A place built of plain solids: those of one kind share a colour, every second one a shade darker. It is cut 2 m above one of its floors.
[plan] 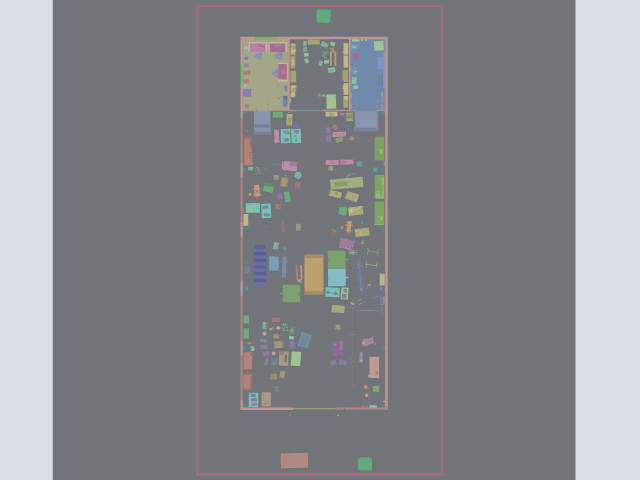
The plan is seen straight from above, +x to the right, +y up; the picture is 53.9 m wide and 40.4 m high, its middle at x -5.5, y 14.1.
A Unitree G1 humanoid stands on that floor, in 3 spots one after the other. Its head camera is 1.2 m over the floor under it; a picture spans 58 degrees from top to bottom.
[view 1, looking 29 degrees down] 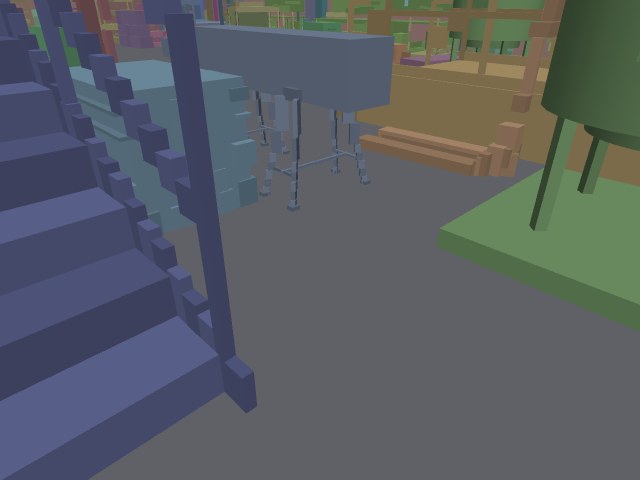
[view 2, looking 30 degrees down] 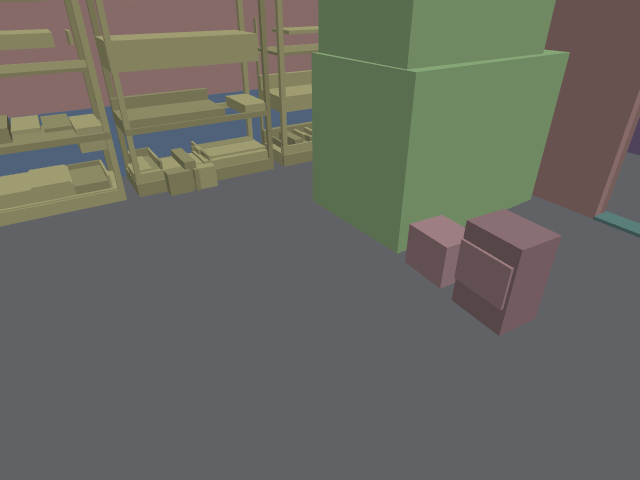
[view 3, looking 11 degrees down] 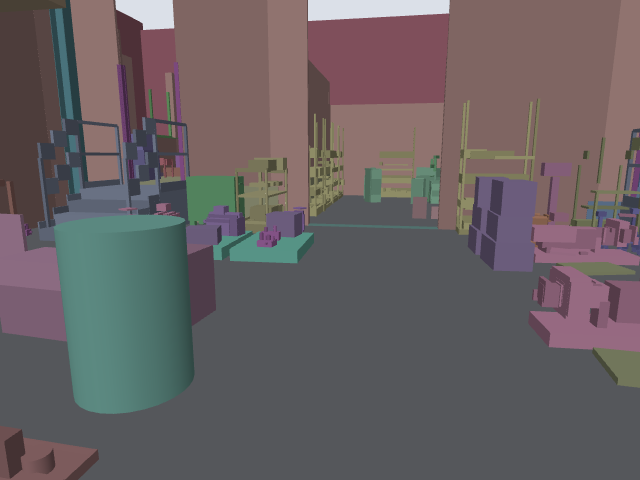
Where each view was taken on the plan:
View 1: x -10.55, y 9.29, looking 46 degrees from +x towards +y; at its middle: ground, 2.48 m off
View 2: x -6.40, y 27.70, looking -32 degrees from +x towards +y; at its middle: ground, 2.40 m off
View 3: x -6.00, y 17.60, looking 100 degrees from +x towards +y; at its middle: ground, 6.29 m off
